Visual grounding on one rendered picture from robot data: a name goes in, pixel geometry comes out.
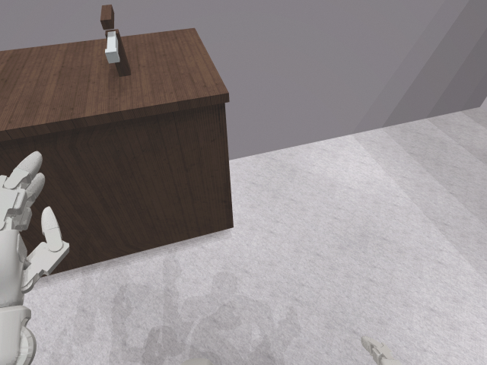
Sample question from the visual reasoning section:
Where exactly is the right robot hand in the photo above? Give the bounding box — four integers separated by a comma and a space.
361, 336, 402, 365

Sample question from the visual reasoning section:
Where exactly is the left robot forearm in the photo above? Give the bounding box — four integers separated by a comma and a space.
0, 305, 37, 365

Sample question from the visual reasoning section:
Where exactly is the tap lever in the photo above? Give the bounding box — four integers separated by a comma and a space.
105, 31, 120, 64

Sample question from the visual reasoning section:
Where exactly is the left robot hand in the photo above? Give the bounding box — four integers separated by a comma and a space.
0, 151, 69, 308

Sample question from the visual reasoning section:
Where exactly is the counter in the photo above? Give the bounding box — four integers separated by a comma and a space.
0, 5, 234, 277

